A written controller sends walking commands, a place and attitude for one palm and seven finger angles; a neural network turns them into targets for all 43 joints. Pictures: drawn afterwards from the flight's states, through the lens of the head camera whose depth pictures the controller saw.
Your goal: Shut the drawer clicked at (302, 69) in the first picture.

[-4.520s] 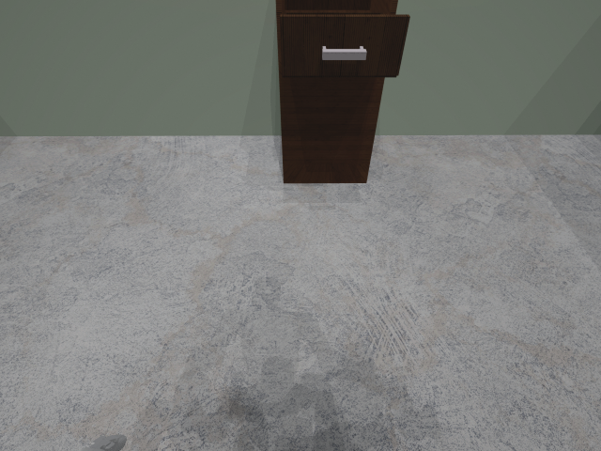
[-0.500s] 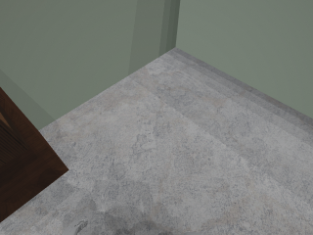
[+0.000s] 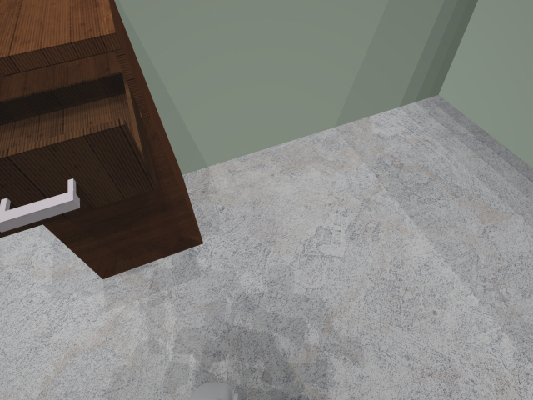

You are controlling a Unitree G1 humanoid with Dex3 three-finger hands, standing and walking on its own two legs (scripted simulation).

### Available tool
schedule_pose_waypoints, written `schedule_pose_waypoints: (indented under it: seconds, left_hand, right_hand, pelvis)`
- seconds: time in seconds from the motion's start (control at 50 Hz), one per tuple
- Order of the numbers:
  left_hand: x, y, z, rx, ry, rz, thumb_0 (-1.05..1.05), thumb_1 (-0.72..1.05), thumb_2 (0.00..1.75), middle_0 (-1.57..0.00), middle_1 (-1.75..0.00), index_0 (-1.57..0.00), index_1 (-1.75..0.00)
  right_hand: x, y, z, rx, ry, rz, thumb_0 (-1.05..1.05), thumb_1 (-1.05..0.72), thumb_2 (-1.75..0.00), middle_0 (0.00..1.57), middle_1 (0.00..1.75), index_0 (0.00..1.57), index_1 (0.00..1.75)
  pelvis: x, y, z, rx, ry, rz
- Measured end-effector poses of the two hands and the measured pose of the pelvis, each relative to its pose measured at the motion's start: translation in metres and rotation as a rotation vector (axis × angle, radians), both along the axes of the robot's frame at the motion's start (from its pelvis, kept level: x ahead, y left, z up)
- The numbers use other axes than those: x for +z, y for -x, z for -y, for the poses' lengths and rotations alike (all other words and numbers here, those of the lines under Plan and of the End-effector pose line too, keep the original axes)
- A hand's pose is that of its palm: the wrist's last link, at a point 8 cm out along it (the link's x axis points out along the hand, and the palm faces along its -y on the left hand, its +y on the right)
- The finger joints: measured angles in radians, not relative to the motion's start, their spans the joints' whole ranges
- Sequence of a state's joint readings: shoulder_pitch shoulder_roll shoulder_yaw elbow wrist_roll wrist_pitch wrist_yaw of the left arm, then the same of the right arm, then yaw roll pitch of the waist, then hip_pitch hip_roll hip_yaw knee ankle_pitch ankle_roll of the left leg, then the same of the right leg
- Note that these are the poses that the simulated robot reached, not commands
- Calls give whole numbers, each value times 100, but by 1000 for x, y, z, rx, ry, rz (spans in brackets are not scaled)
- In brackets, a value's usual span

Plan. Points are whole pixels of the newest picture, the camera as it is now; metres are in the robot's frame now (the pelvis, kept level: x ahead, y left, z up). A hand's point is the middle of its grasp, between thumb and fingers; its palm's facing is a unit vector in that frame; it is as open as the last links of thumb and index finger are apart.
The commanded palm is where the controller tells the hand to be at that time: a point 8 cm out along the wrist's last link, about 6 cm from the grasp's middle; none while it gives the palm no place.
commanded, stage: turn to face it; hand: left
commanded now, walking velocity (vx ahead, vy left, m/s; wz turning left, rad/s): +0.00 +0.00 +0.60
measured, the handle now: (38, 202) +0.42 +0.46 +0.02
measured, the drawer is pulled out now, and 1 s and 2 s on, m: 0.28 0.28 0.28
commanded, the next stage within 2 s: take the last steps up to it in 0.68 s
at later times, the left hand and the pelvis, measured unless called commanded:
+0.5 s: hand out of the picture +0.03 +0.25 -0.16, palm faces +0.28 -0.92 -0.27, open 7.4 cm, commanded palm none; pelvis -0.01 +0.02 +0.00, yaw +15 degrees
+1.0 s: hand out of the picture -0.10 +0.17 -0.16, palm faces +0.49 -0.84 -0.23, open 7.3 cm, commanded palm none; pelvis -0.01 +0.00 +0.00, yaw +26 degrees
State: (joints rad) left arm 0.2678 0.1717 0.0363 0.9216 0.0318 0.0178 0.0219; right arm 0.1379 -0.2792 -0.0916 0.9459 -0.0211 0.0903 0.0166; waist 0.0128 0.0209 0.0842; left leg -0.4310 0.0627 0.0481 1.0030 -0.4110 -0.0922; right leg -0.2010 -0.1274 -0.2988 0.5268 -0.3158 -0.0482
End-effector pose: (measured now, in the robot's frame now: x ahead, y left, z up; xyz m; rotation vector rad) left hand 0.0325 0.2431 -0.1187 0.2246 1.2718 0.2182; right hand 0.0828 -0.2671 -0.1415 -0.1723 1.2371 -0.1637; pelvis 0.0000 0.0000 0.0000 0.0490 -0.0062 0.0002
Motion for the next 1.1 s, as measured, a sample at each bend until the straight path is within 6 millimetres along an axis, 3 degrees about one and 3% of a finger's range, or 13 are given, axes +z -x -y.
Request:
schedule_pose_waypoints:
  seconds: [0.14,0.2,0.32,0.42,0.56,0.66,0.8,0.9,0.98,1.1]
  left_hand:
    - [-28,76,-40,161,22,-118,1,90,90,-21,-30,-21,-30]
    - [-37,91,-55,212,27,-144,1,91,90,-20,-30,-21,-30]
    - [-24,71,-67,248,30,-38,1,91,90,-20,-30,-20,-30]
    - [-13,44,-64,241,18,57,1,91,90,-20,-30,-20,-30]
    - [-1,13,-39,225,-21,145,1,91,90,-20,-30,-20,-30]
    - [10,19,-11,241,-48,178,1,91,90,-20,-30,-20,-30]
    - [12,56,14,337,-25,126,1,90,90,-21,-30,-21,-30]
    - [1,97,26,414,15,70,1,91,89,-21,-30,-21,-30]
    - [-9,144,33,486,59,-10,1,91,89,-21,-30,-21,-30]
    - [-34,212,33,582,148,-172,1,91,90,-20,-30,-21,-30]
  right_hand:
    - [15,-75,-45,192,44,141,1,-91,-90,20,30,19,29]
    - [21,-89,-65,249,53,187,1,-91,-90,20,30,19,29]
    - [29,-79,-83,294,53,151,1,-91,-90,20,30,20,29]
    - [23,-62,-82,296,27,104,1,-90,-90,20,30,20,30]
    - [-3,-36,-55,274,-17,18,1,-90,-90,20,30,20,30]
    - [-20,-25,-32,276,-34,-53,1,-90,-90,20,30,20,29]
    - [-13,-22,-21,324,-27,-117,1,-91,-90,20,30,19,29]
    - [-5,-29,-30,387,-3,-136,1,-91,-90,20,30,19,29]
    - [3,-48,-54,452,7,-100,1,-91,-90,20,30,19,29]
    - [12,-81,-112,524,16,49,1,-91,-90,20,30,19,29]
  pelvis:
    - [-14,4,-24,92,36,-13]
    - [-18,7,-32,129,33,-5]
    - [-5,10,-38,195,61,11]
    - [-1,11,-33,236,59,10]
    - [-7,9,-8,287,36,3]
    - [-8,9,8,347,28,18]
    - [2,8,18,407,10,20]
    - [3,10,15,438,19,16]
    - [4,12,4,455,33,13]
    - [-7,12,-30,467,64,23]
